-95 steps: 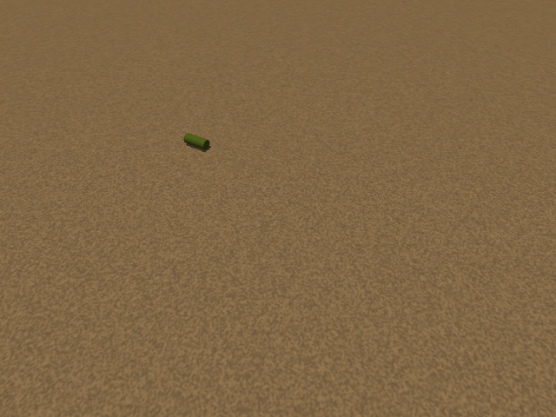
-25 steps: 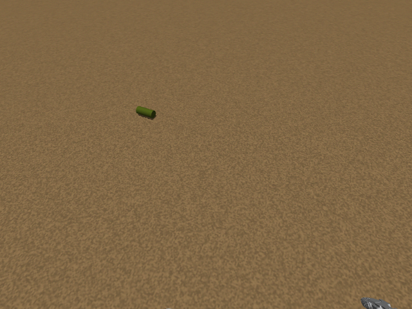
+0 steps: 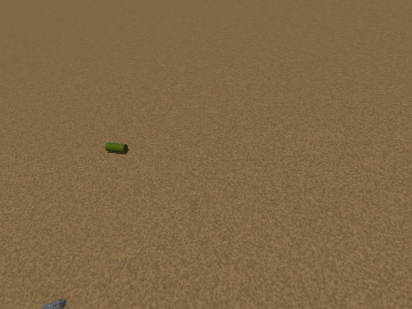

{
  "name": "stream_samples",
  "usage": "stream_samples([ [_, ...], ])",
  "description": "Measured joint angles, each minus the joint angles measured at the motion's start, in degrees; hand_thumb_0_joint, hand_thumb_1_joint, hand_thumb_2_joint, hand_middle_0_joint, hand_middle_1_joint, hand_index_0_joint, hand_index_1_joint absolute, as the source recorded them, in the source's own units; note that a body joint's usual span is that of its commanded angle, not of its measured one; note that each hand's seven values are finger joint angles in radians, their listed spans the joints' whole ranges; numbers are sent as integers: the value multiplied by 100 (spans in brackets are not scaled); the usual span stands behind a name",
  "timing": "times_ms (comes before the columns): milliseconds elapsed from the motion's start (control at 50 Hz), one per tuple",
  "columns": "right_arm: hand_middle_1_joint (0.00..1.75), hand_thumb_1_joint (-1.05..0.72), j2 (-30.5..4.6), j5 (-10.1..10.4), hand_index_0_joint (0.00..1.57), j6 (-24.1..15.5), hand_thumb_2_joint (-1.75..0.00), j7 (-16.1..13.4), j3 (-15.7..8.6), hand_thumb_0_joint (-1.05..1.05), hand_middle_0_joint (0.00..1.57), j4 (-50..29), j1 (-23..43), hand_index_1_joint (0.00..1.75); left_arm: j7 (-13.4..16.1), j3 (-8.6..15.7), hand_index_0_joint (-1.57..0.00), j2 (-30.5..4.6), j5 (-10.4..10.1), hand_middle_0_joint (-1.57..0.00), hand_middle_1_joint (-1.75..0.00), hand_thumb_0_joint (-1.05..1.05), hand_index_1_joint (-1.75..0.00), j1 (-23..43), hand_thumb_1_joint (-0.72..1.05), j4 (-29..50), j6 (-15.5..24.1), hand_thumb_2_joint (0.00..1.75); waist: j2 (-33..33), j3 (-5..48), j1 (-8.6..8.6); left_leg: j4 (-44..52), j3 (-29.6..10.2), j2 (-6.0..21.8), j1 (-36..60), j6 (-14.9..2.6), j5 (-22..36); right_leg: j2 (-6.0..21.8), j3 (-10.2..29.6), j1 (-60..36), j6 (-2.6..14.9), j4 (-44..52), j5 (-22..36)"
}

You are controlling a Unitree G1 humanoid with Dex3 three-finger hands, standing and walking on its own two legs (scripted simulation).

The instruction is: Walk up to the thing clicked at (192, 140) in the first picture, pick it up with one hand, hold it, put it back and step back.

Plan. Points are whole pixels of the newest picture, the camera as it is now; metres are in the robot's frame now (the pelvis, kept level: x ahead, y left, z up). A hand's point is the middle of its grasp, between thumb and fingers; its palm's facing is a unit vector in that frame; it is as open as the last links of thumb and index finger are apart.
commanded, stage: walk up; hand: left
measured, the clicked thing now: (116, 147) +1.30 +0.67 -0.72
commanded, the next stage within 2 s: none
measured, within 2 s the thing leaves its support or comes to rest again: neither
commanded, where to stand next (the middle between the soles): +0.90 +0.61 m, yaw -16 degrees
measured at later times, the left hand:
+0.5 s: hand (41, 250) +0.32 +0.45 -0.13, palm faces -0.17 -0.87 -0.45, open 7.4 cm
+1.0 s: hand (24, 193) +0.50 +0.58 -0.12, palm faces -0.14 -0.83 -0.54, open 7.4 cm
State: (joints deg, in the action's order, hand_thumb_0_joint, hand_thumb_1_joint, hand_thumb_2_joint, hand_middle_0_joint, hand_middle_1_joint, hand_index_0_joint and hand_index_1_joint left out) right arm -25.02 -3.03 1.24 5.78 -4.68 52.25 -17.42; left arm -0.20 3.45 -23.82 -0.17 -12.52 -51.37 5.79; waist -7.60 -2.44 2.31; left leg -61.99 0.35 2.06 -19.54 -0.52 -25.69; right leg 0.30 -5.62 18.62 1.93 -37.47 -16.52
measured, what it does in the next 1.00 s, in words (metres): walks ahead: left foot, then right foot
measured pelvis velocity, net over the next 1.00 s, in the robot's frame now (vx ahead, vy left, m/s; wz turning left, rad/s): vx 0.41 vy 0.27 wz -0.16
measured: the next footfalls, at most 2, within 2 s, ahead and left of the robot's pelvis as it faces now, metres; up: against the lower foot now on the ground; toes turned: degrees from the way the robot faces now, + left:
left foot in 0.26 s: +0.29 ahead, +0.25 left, +0.00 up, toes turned +3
right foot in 0.66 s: +0.43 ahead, +0.06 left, +0.00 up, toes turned -15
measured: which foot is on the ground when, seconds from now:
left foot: up 0.00-0.24, down 0.26-0.68, up 0.70-1.00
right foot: down 0.00-0.30, up 0.32-0.64, down 0.66-1.00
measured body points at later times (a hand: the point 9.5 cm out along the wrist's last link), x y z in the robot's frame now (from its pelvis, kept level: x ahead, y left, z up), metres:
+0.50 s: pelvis +0.22 +0.16 +0.01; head +0.25 +0.16 +0.46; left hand +0.33 +0.49 -0.10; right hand +0.24 -0.18 -0.09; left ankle +0.25 +0.25 -0.72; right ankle +0.26 +0.03 -0.66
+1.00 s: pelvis +0.41 +0.27 -0.01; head +0.42 +0.25 +0.44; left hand +0.51 +0.62 -0.08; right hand +0.46 -0.08 -0.11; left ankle +0.53 +0.43 -0.70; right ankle +0.39 +0.08 -0.72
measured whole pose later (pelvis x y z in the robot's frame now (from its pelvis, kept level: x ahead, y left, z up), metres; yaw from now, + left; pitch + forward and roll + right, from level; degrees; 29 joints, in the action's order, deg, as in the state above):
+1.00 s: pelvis +0.41 +0.27 -0.01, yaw -9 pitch -2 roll -3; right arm -27.8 -3.3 2.7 7.7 -6.8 46.2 -13.0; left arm 2.0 3.6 -26.3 1.9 -19.6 -51.3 5.9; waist -6.1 -2.2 -0.7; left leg -50.3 -1.8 9.8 -31.2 0.3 -19.5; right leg 6.3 -2.8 17.6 -0.5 -39.4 -20.2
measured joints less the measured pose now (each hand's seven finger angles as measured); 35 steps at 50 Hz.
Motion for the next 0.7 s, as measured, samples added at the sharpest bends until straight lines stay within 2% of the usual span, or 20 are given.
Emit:
stream_samples([
  [60, 30, -91, 4, 17, 20, -57, -90, 43, 11, 1, 20, -133, 217, 30, 34, -56, -20, 70, -19, -21, -30, 0, -30, -206, 90, 11, 4, 90, -59, -29, -75, 29, -181, 252, -659, 67, 390, -11, 90, -389, -118, 316, -35],
  [160, 30, -91, -62, -5, 20, -51, -90, 195, -82, 1, 20, -368, 490, 30, 44, -86, -20, 16, 52, -21, -30, 1, -30, -562, 90, -26, 41, 90, 76, -44, -195, 955, -302, 645, -1286, 134, 933, 161, 305, -789, -262, 442, -340],
  [220, 30, -91, -163, -13, 20, -58, -90, 271, -171, 1, 20, -431, 603, 30, 59, -83, -20, -84, 101, -21, -30, 1, -30, -726, 90, -82, 46, 90, 197, -18, -249, 1643, -240, 758, -1253, 96, 1279, 339, 430, -945, -374, 350, -642],
  [260, 30, -91, -244, -13, 20, -107, -90, 292, -243, 1, 20, -488, 620, 30, 72, -70, -21, -173, 126, -21, -30, 1, -30, -808, 90, -145, 8, 90, 313, 33, -241, 2075, -51, 708, -989, 54, 1323, 531, 536, -971, -425, 103, -953],
  [280, 30, -91, -251, -15, 20, -156, -90, 274, -290, 1, 20, -513, 645, 30, 92, -56, -21, -242, 143, -21, -30, 1, -30, -814, 90, -189, -23, 90, 459, 20, -207, 2026, 76, 585, -931, 139, 1408, 709, 626, -886, -346, -231, -1138],
  [300, 30, -91, -222, -32, 20, -215, -90, 235, -323, 1, 20, -548, 684, 30, 124, -32, -21, -303, 136, -21, -30, 1, -30, -776, 90, -251, -70, 90, 640, -49, -175, 1806, 242, 452, -915, 156, 1248, 860, 822, -665, -196, -828, -1124],
  [340, 30, -91, -162, 33, 20, -292, -90, 143, -323, 1, 20, -617, 673, 30, 214, -44, -20, -323, 57, -21, -30, 1, -30, -623, 90, -386, -178, 90, 708, -130, -68, 1588, 369, 380, -871, 97, 953, 615, 1129, -24, 16, -2268, -1174],
  [360, 30, -91, -97, 66, 20, -283, -90, 101, -309, 0, 20, -614, 643, 30, 235, -67, -20, -335, 25, -21, -30, 1, -30, -544, 90, -424, -201, 90, 741, -152, -39, 1673, 435, 356, -762, 56, 907, 485, 1125, 291, 77, -2782, -1037],
  [400, 30, -91, 35, 91, 20, -251, -90, 42, -235, 0, 20, -589, 545, 30, 211, -83, -20, -362, -37, -21, -30, 1, -30, -436, 91, -448, -164, 90, 836, -177, 4, 2017, 597, 284, -443, -31, 914, 362, 924, 789, 118, -3150, -683],
  [440, 30, -91, 112, 100, 20, -258, -90, 9, -153, 0, 20, -555, 397, 30, 169, -85, -20, -359, -60, -20, -30, 1, -30, -380, 91, -433, -109, 90, 884, -180, 47, 2393, 745, 194, -98, -116, 937, 339, 644, 1097, 74, -2913, -457],
  [520, 30, -90, 120, 40, 21, -258, -90, -17, -65, 1, 20, -529, 72, 30, 106, -85, -20, -260, -52, -20, -30, 1, -30, -308, 91, -369, -128, 90, 827, -175, 152, 2948, 977, -25, 509, -264, 871, 312, 268, 1318, -49, -1849, -319],
  [600, 30, -90, 12, -6, 21, -166, -90, -24, -69, 1, 20, -503, -178, 30, 69, -86, -20, -79, -23, -20, -30, 1, -30, -248, 91, -265, -141, 90, 557, -177, 241, 3056, 1112, -163, 936, -352, 562, 275, 8, 1141, -40, -764, 38],
  [660, 30, -90, -4, -5, 21, -57, -90, -20, -51, 1, 20, -513, -303, 30, 77, -48, -20, -70, -7, -21, -30, 1, -30, -286, 90, -111, -55, 90, 435, -131, 207, 2569, 1209, -190, 1044, -329, 22, 164, -80, 629, 41, 182, 579],
  [680, 30, -90, 7, 3, 21, -35, -90, -31, -43, 1, 20, -510, -319, 30, 110, -8, -20, -78, 20, -21, -30, 1, -30, -280, 90, -55, -17, 90, 360, -126, 147, 2107, 1159, -121, 928, -293, -186, 100, -92, 567, 110, 175, 705],
  [700, 30, -90, 30, 4, 21, 6, -90, -51, -34, 1, 20, -489, -282, 30, 158, 16, -20, -62, 36, -21, -30, 1, -30, -252, 90, 5, -2, 90, 255, -160, 95, 1495, 910, -93, 719, -190, -295, 42, -121, 574, 125, -29, 565],
])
